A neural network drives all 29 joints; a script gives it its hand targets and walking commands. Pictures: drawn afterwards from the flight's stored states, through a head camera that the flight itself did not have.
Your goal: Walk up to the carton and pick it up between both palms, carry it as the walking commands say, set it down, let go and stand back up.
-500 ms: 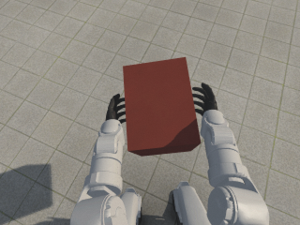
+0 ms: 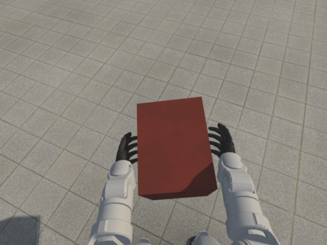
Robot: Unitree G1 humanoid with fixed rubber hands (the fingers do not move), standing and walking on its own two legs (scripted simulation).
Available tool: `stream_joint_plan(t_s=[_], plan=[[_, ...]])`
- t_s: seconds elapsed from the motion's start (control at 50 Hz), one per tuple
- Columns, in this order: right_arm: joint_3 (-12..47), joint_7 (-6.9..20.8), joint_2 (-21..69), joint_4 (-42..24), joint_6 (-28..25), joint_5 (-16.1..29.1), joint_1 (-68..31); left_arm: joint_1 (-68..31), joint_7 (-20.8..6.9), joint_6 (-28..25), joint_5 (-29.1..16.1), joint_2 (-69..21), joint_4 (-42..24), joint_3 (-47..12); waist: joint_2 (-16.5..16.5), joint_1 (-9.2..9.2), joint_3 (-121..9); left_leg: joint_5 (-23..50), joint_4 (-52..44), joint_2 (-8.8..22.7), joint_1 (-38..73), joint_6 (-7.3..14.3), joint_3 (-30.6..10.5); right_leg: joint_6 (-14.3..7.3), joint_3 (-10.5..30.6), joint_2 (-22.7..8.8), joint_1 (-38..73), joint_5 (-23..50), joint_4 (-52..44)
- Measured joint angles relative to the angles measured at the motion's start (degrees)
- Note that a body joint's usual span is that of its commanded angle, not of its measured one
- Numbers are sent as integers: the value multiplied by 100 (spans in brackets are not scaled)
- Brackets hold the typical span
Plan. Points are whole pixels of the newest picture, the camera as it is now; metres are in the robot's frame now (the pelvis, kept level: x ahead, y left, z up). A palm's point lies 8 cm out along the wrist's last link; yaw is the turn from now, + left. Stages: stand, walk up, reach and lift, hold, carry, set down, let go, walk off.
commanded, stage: reach and lift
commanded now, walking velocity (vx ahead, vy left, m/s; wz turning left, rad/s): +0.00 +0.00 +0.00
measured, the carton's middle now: (174, 153) +0.39 -0.01 -0.10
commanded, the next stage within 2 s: none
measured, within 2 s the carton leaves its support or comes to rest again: neither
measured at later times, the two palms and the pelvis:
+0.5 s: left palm (117, 160) +0.32 +0.12 +0.03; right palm (237, 155) +0.32 -0.14 +0.04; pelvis +0.00 +0.00 +0.03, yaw +1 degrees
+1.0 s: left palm (107, 159) +0.30 +0.13 +0.09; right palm (243, 150) +0.31 -0.14 +0.10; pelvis +0.00 +0.00 +0.04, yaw +1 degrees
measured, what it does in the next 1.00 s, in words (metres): stands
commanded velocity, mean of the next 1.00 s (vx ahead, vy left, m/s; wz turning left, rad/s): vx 0.00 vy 0.00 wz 0.00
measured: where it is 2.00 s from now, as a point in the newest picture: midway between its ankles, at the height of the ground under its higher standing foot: outside the picture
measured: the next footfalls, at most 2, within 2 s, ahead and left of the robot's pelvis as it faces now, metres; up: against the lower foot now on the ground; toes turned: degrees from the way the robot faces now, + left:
none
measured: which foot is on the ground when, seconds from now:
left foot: down 0.00-1.00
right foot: down 0.00-1.00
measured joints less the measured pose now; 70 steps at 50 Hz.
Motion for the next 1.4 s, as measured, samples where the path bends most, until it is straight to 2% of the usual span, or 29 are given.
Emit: stream_joint_plan(t_s=[0.28, 0.54, 0.76, 1.1, 1.4], plan=[[91, -90, 73, -259, 358, -12, 367, 148, -69, 358, 34, 58, 6, -198, 3, -29, 270, 280, -767, 13, 1288, 12, -88, -20, -62, -40, 1338, 263, -804], [267, -160, 25, -402, 954, -8, 563, 217, -101, 918, 111, 85, 0, -328, 8, -17, 445, 461, -1335, 48, 2454, 7, -120, -47, -80, -43, 2504, 425, -1351], [465, -229, 12, -611, 1594, 5, 596, 299, -138, 1527, 72, 119, -255, -402, 5, 38, 487, 521, -1628, 83, 3210, -1, -124, -63, -77, -27, 3248, 476, -1622], [596, -188, 1, -1019, 2400, -88, 630, 345, -136, 2293, 62, 135, -613, -614, 14, 41, 549, 642, -2017, 61, 3909, 18, -118, -45, -58, -73, 3924, 558, -1950], [641, -173, 31, -994, 2417, -127, 552, 439, -136, 2333, 41, 169, -776, -638, 19, 101, 663, 638, -2001, 78, 3898, -6, -106, -61, -43, -52, 3887, 544, -1894]])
